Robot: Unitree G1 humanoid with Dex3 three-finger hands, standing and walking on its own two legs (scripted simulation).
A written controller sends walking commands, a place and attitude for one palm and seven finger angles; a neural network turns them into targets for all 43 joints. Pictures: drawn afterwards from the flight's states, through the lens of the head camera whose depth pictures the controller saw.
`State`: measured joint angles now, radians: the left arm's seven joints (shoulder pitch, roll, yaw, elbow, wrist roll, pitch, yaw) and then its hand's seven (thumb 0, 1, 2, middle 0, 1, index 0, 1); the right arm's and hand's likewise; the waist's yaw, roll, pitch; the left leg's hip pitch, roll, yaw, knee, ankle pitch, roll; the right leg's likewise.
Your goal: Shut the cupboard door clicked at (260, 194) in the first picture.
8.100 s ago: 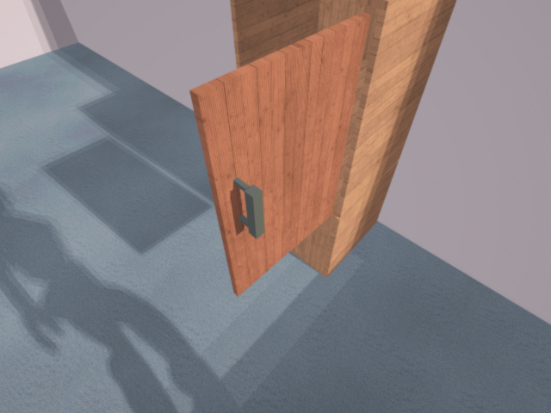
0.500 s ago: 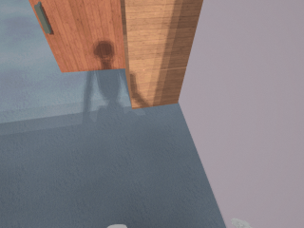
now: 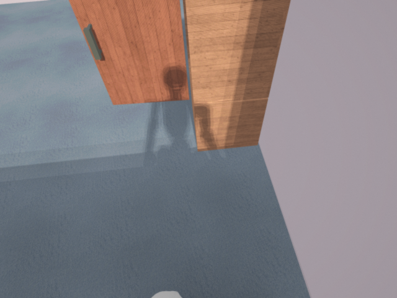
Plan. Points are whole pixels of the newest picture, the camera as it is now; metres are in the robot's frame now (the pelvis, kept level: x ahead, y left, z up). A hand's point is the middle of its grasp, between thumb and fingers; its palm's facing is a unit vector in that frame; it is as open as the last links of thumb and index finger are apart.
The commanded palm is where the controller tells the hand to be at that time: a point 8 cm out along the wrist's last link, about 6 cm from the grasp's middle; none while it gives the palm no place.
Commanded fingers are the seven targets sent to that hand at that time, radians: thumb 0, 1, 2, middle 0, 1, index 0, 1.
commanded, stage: take the last steps up to it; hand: left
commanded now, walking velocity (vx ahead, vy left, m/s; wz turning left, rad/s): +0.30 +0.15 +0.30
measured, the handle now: (94, 41) +1.00 +0.47 +0.01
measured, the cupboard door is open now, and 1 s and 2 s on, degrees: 87 87 87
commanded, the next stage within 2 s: come to a stop and stand still in 1.52 s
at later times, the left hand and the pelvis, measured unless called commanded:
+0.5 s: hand out of the picture -0.03 +0.26 -0.18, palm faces +0.23 -0.96 -0.19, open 7.4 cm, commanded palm none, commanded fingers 0.00 0.90 0.90 -0.20 -0.30 -0.20 -0.30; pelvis +0.09 +0.10 -0.01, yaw +7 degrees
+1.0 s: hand (107, 207) +0.36 +0.29 -0.15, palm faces +0.09 -0.98 -0.20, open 7.4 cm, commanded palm none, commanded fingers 0.00 0.90 0.90 -0.20 -0.30 -0.20 -0.30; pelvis +0.27 +0.11 +0.00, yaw +5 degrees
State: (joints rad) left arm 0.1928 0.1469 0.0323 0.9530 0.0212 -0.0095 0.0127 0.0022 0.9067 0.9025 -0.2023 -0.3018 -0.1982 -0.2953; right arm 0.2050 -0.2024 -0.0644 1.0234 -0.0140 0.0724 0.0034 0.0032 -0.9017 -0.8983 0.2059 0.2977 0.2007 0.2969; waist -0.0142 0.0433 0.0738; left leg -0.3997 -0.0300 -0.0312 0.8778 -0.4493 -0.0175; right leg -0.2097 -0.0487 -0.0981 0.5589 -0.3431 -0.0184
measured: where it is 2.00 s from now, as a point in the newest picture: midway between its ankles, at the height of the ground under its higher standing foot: (174, 226)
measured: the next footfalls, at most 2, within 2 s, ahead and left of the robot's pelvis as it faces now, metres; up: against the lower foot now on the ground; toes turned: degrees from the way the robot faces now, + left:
left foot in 0.40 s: +0.14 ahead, +0.21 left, +0.00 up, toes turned +15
right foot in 0.90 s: +0.34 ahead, +0.02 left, +0.00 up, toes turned -3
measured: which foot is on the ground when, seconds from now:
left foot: up 0.00-0.38, down 0.40-0.90, up 0.92-1.00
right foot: down 0.00-0.40, up 0.42-0.88, down 0.90-1.00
